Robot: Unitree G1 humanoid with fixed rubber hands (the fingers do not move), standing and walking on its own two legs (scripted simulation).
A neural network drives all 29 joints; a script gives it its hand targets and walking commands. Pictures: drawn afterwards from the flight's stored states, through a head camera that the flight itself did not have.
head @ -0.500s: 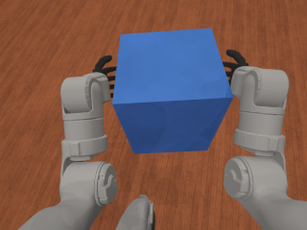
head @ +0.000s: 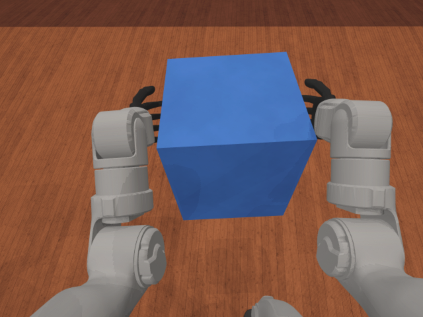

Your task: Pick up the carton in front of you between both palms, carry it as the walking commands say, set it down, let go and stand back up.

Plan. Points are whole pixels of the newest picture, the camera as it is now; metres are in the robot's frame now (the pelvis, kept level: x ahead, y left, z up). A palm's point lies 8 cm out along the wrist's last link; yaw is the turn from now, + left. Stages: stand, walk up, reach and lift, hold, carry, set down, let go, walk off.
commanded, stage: carry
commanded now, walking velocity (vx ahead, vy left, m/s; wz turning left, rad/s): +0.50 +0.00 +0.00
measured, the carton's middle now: (230, 143) +0.40 -0.01 +0.10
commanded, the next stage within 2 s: none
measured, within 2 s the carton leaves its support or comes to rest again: neither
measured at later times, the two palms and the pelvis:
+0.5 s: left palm (154, 14) +0.70 +0.15 +0.23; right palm (287, 18) +0.66 -0.15 +0.22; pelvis +0.30 +0.03 +0.07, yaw +0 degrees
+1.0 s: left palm out of the picture +0.90 +0.19 +0.28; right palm out of the picture +0.94 -0.11 +0.29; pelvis +0.53 +0.00 +0.11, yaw +1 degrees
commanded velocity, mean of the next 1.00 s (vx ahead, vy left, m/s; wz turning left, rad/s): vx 0.22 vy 0.00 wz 0.00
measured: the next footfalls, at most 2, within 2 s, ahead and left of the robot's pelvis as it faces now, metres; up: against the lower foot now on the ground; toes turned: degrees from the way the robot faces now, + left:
left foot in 0.32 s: +0.36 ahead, +0.11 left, +0.04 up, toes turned +6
right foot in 0.68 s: +0.60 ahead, -0.08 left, +0.08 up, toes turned -5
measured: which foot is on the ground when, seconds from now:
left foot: up 0.00-0.30, down 0.32-0.68, up 0.70-0.96, down 0.98-1.00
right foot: down 0.00-0.34, up 0.36-0.66, down 0.68-1.00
